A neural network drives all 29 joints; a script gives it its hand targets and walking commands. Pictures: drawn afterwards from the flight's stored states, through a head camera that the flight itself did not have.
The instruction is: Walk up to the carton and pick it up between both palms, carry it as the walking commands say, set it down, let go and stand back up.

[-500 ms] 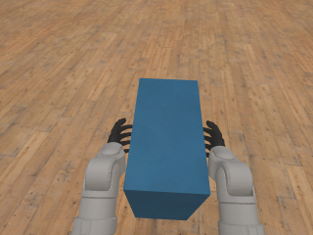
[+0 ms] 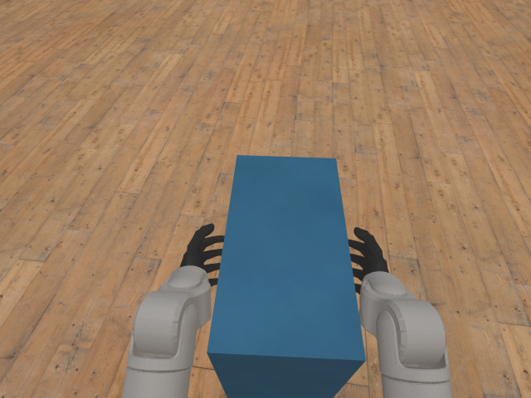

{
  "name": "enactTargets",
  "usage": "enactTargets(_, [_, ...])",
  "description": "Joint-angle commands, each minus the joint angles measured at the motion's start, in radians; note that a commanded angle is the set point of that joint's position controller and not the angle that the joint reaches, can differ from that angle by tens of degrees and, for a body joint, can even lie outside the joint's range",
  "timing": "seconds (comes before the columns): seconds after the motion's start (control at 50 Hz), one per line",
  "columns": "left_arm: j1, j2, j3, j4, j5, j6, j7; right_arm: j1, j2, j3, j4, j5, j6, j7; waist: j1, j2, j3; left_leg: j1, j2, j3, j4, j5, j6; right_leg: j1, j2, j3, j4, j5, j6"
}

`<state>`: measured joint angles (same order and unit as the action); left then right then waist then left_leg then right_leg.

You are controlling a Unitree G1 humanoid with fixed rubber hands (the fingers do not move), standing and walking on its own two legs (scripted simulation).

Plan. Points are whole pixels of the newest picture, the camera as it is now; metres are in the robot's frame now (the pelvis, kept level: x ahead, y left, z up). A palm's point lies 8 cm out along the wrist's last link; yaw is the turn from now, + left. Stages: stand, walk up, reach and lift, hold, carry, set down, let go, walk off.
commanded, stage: carry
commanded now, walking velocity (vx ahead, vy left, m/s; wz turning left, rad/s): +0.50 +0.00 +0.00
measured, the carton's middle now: (281, 285) +0.29 +0.00 +0.00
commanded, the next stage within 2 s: none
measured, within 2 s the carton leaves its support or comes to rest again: neither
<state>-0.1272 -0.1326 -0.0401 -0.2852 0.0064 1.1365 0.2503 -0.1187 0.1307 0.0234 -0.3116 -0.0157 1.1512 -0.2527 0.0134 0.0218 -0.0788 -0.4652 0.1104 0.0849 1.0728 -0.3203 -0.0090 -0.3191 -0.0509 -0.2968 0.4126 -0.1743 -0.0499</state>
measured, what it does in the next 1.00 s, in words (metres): walks ahead: left foot, then right foot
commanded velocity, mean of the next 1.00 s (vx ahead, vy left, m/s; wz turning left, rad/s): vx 0.50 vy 0.00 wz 0.00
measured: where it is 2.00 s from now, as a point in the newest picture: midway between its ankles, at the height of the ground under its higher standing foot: (264, 175)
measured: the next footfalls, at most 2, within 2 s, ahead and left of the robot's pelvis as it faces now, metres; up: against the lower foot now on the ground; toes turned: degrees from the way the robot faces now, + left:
left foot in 0.26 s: +0.33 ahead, +0.12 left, +0.00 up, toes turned +10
right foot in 0.80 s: +0.71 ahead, -0.08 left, +0.00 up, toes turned -14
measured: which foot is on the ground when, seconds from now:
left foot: up 0.00-0.24, down 0.26-0.82, up 0.84-1.00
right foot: down 0.00-0.28, up 0.30-0.78, down 0.80-1.00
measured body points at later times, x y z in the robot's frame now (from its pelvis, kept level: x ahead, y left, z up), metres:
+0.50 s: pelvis +0.30 +0.06 +0.01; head +0.33 +0.09 +0.46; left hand +0.60 +0.16 +0.07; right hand +0.58 -0.08 +0.09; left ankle +0.29 +0.11 -0.74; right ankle +0.32 -0.10 -0.66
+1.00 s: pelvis +0.64 +0.01 +0.00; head +0.67 +0.01 +0.45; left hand +0.92 +0.15 +0.06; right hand +0.93 -0.10 +0.06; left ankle +0.61 +0.14 -0.67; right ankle +0.68 -0.07 -0.74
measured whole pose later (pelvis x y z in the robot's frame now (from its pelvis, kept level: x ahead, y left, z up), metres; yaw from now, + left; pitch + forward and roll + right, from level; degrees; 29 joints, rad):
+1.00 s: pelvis +0.64 +0.01 +0.00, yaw +0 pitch +4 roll +0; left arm -0.16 -0.14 -0.03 -0.29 0.02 1.10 0.25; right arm -0.16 0.14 0.01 -0.29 -0.03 1.10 -0.23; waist 0.03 0.02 0.01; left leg -0.52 0.10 0.07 1.03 -0.28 -0.01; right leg -0.29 -0.03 -0.26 0.35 -0.13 -0.07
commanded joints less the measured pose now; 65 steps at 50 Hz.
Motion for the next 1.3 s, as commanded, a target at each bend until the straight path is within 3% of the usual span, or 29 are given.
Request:
enactTargets(0.0, [-0.378,-1.008,-0.432,-0.185,-0.240,-0.068,-0.128,-0.376,1.001,0.470,-0.160,0.228,-0.077,0.137,0.009,-0.101,-0.268,-0.183,0.032,-0.011,-0.141,0.062,-0.003,0.372,-0.297,0.329,-0.245,0.114,-0.101])
enactTargets(0.08, [-0.339,-0.962,-0.447,-0.201,-0.246,-0.067,-0.133,-0.314,0.978,0.450,-0.147,0.191,-0.081,0.123,0.009,-0.155,-0.218,-0.048,-0.012,0.065,-0.409,0.197,0.012,0.297,-0.220,0.170,-0.249,0.096,-0.073])
enactTargets(0.14, [-0.311,-0.937,-0.444,-0.198,-0.232,-0.052,-0.132,-0.314,0.955,0.450,-0.152,0.189,-0.067,0.125,0.012,-0.175,-0.181,0.010,-0.033,0.105,-0.494,0.237,0.020,0.289,-0.214,0.137,-0.214,0.089,-0.064])
enactTargets(0.18, [-0.317,-0.920,-0.442,-0.198,-0.222,-0.040,-0.128,-0.322,0.939,0.448,-0.145,0.192,-0.053,0.129,0.006,-0.167,-0.156,0.063,-0.043,0.127,-0.555,0.233,0.024,0.275,-0.215,0.123,-0.155,0.052,-0.049])
enactTargets(0.22, [-0.332,-0.897,-0.439,-0.193,-0.208,-0.025,-0.122,-0.319,0.916,0.436,-0.120,0.195,-0.040,0.134,-0.011,-0.122,-0.172,0.243,-0.067,0.164,-0.612,0.183,0.031,0.197,-0.175,0.084,-0.009,-0.009,-0.004])
enactTargets(0.24, [-0.340,-0.888,-0.439,-0.188,-0.198,-0.016,-0.120,-0.300,0.895,0.423,-0.096,0.190,-0.033,0.134,-0.032,-0.026,-0.230,0.437,-0.023,0.080,-0.647,0.093,0.059,0.088,-0.133,0.047,0.203,-0.007,0.037])
enactTargets(0.26, [-0.355,-0.882,-0.440,-0.204,-0.192,-0.006,-0.118,-0.290,0.875,0.402,-0.063,0.190,-0.029,0.133,-0.052,0.223,-0.295,0.664,0.193,-0.341,-0.773,-0.026,0.168,-0.197,-0.021,0.034,0.542,-0.103,0.085])
enactTargets(0.28, [-0.347,-0.882,-0.439,-0.186,-0.195,0.002,-0.123,-0.280,0.894,0.411,-0.052,0.194,-0.028,0.136,-0.047,0.340,-0.307,0.744,0.321,-0.597,-0.877,-0.023,0.238,-0.405,0.024,0.134,0.751,-0.348,0.071])
enactTargets(0.3, [-0.375,-0.918,-0.462,-0.175,-0.208,0.000,-0.124,-0.301,0.921,0.406,-0.079,0.191,-0.035,0.140,-0.038,0.228,-0.300,0.691,0.336,-0.540,-0.860,0.051,0.233,-0.448,-0.043,0.231,0.839,-0.343,0.058])
enactTargets(0.32, [-0.379,-0.960,-0.469,-0.166,-0.220,-0.007,-0.131,-0.321,0.955,0.412,-0.086,0.187,-0.043,0.144,-0.034,0.116,-0.295,0.648,0.310,-0.448,-0.838,0.166,0.214,-0.436,-0.082,0.267,0.848,-0.276,0.061])
enactTargets(0.34, [-0.390,-1.007,-0.472,-0.171,-0.230,-0.022,-0.135,-0.356,0.995,0.424,-0.102,0.201,-0.054,0.152,-0.028,0.035,-0.277,0.590,0.285,-0.346,-0.846,0.233,0.184,-0.404,-0.113,0.278,0.800,-0.198,0.069])
enactTargets(0.36, [-0.375,-1.032,-0.465,-0.159,-0.231,-0.037,-0.140,-0.367,1.017,0.430,-0.101,0.212,-0.063,0.160,-0.021,0.012,-0.272,0.537,0.262,-0.259,-0.862,0.258,0.157,-0.358,-0.124,0.274,0.742,-0.143,0.074])
enactTargets(0.4, [-0.377,-1.047,-0.461,-0.178,-0.233,-0.069,-0.137,-0.382,1.020,0.432,-0.124,0.235,-0.083,0.171,-0.020,0.064,-0.273,0.529,0.224,-0.161,-0.877,0.307,0.131,-0.329,-0.101,0.236,0.668,-0.069,0.075])
enactTargets(0.48, [-0.346,-1.023,-0.466,-0.186,-0.209,-0.087,-0.118,-0.347,0.967,0.431,-0.143,0.242,-0.092,0.181,-0.030,0.109,-0.225,0.637,0.183,-0.058,-0.895,0.490,0.137,-0.411,-0.066,0.181,0.518,0.040,0.079])
enactTargets(0.68, [-0.340,-0.952,-0.475,-0.209,-0.199,-0.038,-0.125,-0.318,0.901,0.442,-0.148,0.224,-0.062,0.175,-0.045,0.124,-0.105,0.753,0.138,0.060,-0.837,0.765,0.138,-0.380,-0.020,0.071,0.159,0.158,0.035])
enactTargets(0.74, [-0.336,-0.937,-0.471,-0.209,-0.201,-0.023,-0.129,-0.334,0.897,0.450,-0.163,0.219,-0.053,0.166,-0.032,0.140,-0.152,0.684,0.111,0.122,-0.695,0.990,0.094,-0.126,0.049,-0.011,0.041,0.126,-0.003])
enactTargets(0.76, [-0.334,-0.940,-0.470,-0.202,-0.200,-0.020,-0.131,-0.327,0.895,0.450,-0.159,0.217,-0.050,0.161,-0.014,0.105,-0.215,0.591,0.077,0.166,-0.534,0.958,0.064,0.096,0.081,-0.041,-0.019,0.161,-0.011])
enactTargets(0.78, [-0.327,-0.943,-0.465,-0.199,-0.202,-0.020,-0.132,-0.325,0.888,0.446,-0.155,0.214,-0.047,0.158,0.011,0.060,-0.314,0.384,0.041,0.172,-0.316,0.809,0.036,0.390,0.035,0.023,0.032,0.100,-0.037])
enactTargets(0.8, [-0.323,-0.917,-0.441,-0.181,-0.198,-0.017,-0.133,-0.328,0.868,0.445,-0.157,0.207,-0.038,0.157,0.027,-0.222,-0.404,0.026,-0.067,0.152,0.046,0.394,-0.004,0.649,-0.281,0.529,-0.072,-0.029,-0.166])
enactTargets(0.82, [-0.315,-0.960,-0.445,-0.152,-0.214,-0.023,-0.135,-0.338,0.886,0.467,-0.176,0.210,-0.038,0.161,0.013,-0.317,-0.414,-0.184,-0.147,0.014,0.268,-0.094,0.008,0.715,-0.386,0.775,-0.150,0.068,-0.237])
enactTargets(0.84, [-0.331,-0.993,-0.448,-0.161,-0.222,-0.034,-0.141,-0.347,0.939,0.469,-0.168,0.223,-0.047,0.166,0.012,-0.193,-0.417,-0.220,-0.069,-0.074,0.332,-0.086,0.021,0.694,-0.358,0.681,-0.124,0.177,-0.214])
enactTargets(0.88, [-0.370,-1.044,-0.439,-0.186,-0.230,-0.060,-0.153,-0.391,1.004,0.479,-0.163,0.254,-0.071,0.176,0.017,-0.034,-0.352,-0.191,0.004,-0.096,0.228,0.004,0.009,0.505,-0.328,0.523,-0.153,0.217,-0.162])
enactTargets(0.9, [-0.400,-1.063,-0.446,-0.190,-0.237,-0.075,-0.160,-0.408,1.025,0.479,-0.156,0.258,-0.091,0.181,0.016,-0.023,-0.333,-0.164,0.022,-0.084,0.150,0.025,-0.001,0.445,-0.306,0.456,-0.170,0.201,-0.137])
enactTargets(1.04, [-0.337,-1.004,-0.443,-0.175,-0.235,-0.094,-0.172,-0.344,1.022,0.457,-0.113,0.200,-0.114,0.155,0.005,-0.158,-0.243,-0.035,-0.010,0.031,-0.392,0.192,0.006,0.321,-0.218,0.184,-0.250,0.169,-0.084])
enactTargets(1.16, [-0.313,-0.946,-0.420,-0.171,-0.203,-0.048,-0.156,-0.364,0.973,0.467,-0.113,0.204,-0.061,0.152,0.015,-0.184,-0.148,-0.013,-0.040,0.090,-0.550,0.223,0.013,0.353,-0.211,0.151,-0.174,0.162,-0.061])
enactTargets(1.22, [-0.335,-0.919,-0.417,-0.168,-0.190,-0.025,-0.143,-0.358,0.940,0.443,-0.080,0.207,-0.038,0.153,-0.004,-0.130,-0.157,0.169,-0.079,0.149,-0.658,0.185,0.019,0.300,-0.180,0.110,-0.005,0.101,-0.013])
enactTargets(1.24, [-0.340,-0.907,-0.418,-0.161,-0.183,-0.016,-0.140,-0.340,0.923,0.428,-0.055,0.202,-0.031,0.153,-0.024,-0.070,-0.216,0.364,-0.059,0.113,-0.659,0.139,0.040,0.197,-0.149,0.083,0.164,0.108,0.023])
enactTargets(1.26, [-0.361,-0.905,-0.428,-0.183,-0.187,-0.005,-0.137,-0.316,0.901,0.403,-0.015,0.197,-0.029,0.150,-0.049,0.152,-0.298,0.612,0.130,-0.237,-0.714,0.092,0.139,-0.078,-0.061,0.056,0.484,0.035,0.075])
enactTargets(1.28, [-0.367,-0.905,-0.435,-0.186,-0.190,0.002,-0.141,-0.299,0.914,0.405,0.006,0.201,-0.031,0.149,-0.049,0.352,-0.339,0.758,0.286,-0.570,-0.829,0.107,0.237,-0.343,0.030,0.111,0.757,-0.337,0.074])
